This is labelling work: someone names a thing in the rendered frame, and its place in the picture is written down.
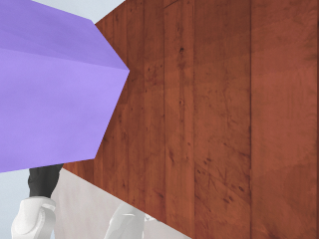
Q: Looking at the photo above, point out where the robot left hand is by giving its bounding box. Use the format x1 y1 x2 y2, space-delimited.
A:
28 163 64 198

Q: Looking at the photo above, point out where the robot left forearm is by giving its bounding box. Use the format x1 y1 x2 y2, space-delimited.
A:
11 196 57 239

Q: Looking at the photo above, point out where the left robot thigh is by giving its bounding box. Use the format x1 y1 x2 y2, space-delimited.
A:
104 201 153 239

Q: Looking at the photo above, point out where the carton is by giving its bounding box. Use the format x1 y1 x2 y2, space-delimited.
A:
0 0 130 173

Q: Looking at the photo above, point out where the pedestal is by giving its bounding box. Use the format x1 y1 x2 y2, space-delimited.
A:
62 0 319 239

